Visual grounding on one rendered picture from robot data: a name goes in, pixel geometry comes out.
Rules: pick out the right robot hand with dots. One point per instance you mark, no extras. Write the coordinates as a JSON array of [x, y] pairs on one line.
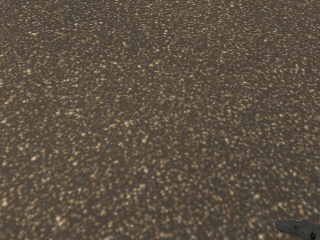
[[303, 229]]

